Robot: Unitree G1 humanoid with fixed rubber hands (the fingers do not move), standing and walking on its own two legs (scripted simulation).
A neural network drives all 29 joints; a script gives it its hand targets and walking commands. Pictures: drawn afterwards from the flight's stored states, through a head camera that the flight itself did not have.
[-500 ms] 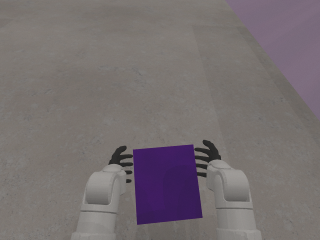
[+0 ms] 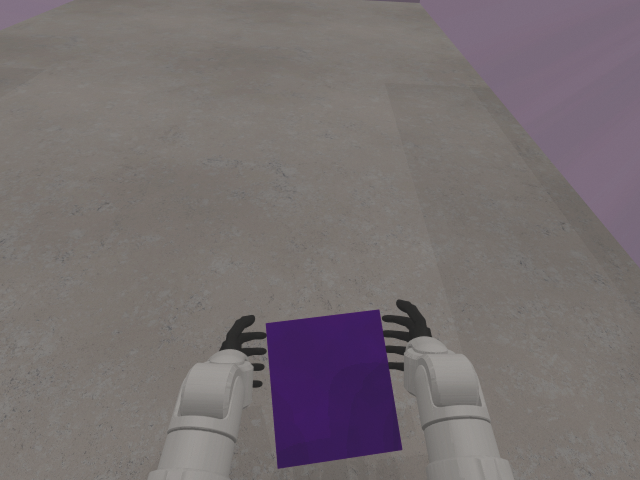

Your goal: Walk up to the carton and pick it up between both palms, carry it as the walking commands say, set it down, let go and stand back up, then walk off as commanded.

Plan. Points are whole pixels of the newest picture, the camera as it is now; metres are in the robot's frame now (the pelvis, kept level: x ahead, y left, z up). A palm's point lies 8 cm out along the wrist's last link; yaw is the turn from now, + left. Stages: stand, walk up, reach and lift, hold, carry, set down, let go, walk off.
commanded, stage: carry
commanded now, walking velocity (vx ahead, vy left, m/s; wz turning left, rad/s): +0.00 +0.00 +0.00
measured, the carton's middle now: (326, 379) +0.31 -0.01 -0.07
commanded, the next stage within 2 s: hold in 0.82 s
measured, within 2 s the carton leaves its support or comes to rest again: neither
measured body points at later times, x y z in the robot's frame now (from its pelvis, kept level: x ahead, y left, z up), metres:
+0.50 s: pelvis -0.01 +0.00 +0.00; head -0.02 +0.01 +0.45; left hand +0.28 +0.13 +0.01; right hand +0.30 -0.12 +0.02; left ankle +0.06 +0.12 -0.72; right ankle +0.09 -0.12 -0.72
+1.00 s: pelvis -0.02 +0.00 -0.01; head -0.02 +0.01 +0.44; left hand +0.31 +0.12 +0.01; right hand +0.31 -0.12 +0.03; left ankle +0.06 +0.12 -0.72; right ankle +0.09 -0.12 -0.72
